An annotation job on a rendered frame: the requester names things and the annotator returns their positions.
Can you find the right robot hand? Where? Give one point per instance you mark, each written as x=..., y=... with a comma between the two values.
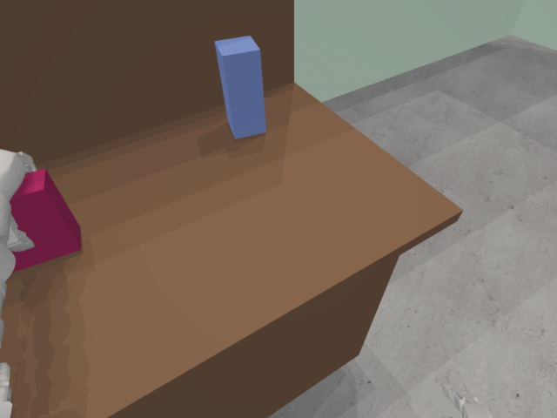
x=465, y=401

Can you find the left robot hand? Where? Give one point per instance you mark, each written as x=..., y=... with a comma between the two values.
x=13, y=166

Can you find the table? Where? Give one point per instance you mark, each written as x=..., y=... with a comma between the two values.
x=217, y=277

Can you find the sponge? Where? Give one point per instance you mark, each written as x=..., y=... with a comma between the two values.
x=41, y=212

